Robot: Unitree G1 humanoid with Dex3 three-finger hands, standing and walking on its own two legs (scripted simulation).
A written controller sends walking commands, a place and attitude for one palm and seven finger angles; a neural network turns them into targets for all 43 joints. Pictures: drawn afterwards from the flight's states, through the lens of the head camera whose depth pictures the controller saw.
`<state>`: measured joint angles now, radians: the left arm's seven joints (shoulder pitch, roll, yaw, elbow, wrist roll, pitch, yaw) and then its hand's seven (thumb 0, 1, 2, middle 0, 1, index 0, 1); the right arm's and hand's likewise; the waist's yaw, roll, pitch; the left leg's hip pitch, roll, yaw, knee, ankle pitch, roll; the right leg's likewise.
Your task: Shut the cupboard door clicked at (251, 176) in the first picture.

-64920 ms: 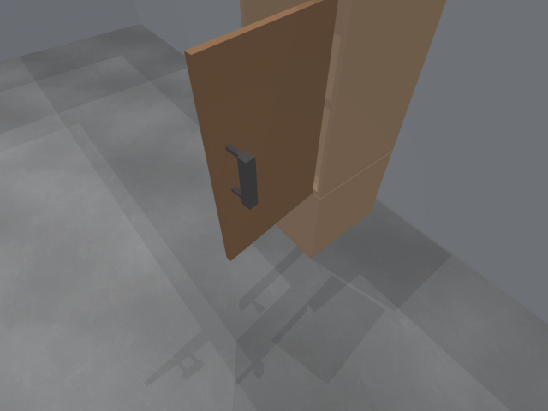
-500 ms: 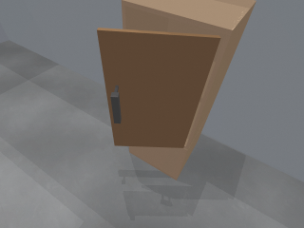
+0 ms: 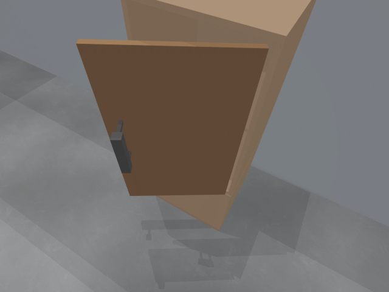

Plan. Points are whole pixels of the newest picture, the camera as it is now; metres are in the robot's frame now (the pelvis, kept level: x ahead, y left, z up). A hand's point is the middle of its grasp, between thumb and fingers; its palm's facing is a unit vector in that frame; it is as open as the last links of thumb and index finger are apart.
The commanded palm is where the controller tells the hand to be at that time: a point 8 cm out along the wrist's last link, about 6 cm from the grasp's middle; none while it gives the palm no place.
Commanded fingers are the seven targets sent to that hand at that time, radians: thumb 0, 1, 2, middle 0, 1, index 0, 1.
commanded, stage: come to a stop and stand still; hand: left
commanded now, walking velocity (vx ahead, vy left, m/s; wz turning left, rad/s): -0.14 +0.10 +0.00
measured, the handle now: (123, 147) +0.46 +0.20 -0.01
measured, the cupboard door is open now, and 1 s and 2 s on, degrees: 32 32 32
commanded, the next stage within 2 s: look again from close up in 0.92 s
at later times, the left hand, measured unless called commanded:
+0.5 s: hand out of the picture +0.02 +0.16 -0.18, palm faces +0.07 -0.98 -0.17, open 7.3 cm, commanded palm none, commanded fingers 0.00 0.90 0.90 -0.20 -0.30 -0.20 -0.30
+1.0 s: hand out of the picture +0.01 +0.17 -0.17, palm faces +0.06 -0.98 -0.19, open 7.4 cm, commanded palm none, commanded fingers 0.00 0.90 0.90 -0.20 -0.30 -0.20 -0.30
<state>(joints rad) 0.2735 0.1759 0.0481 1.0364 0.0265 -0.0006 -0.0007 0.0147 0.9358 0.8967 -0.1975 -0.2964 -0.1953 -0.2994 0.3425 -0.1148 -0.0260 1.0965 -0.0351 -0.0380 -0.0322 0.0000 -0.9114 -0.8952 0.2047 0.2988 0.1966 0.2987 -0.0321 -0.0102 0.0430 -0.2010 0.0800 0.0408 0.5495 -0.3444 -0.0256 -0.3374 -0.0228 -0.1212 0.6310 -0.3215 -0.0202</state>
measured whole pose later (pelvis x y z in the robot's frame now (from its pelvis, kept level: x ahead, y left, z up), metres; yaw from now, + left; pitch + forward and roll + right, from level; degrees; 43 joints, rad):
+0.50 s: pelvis +0.03 -0.01 +0.00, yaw +2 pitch -1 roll -1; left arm 0.30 0.14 0.00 1.05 0.02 0.01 0.05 0.00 0.92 0.90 -0.20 -0.30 -0.20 -0.30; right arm 0.17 -0.16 -0.02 1.02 -0.01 0.00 -0.02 0.01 -0.93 -0.90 0.20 0.30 0.19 0.30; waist 0.03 -0.01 0.06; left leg -0.27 0.03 0.12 0.52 -0.24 0.04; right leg -0.23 -0.03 -0.14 0.48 -0.24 -0.01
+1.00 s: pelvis +0.01 +0.00 +0.00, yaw +2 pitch -1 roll +0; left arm 0.34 0.17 -0.01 1.02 0.01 0.01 0.04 0.00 0.91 0.90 -0.20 -0.30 -0.20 -0.30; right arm 0.35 -0.16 0.00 1.05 -0.02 0.01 0.00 0.00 -0.91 -0.90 0.20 0.30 0.19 0.30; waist -0.01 -0.01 -0.01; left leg -0.27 0.00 0.11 0.47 -0.19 0.05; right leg -0.25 -0.05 -0.13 0.48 -0.22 -0.01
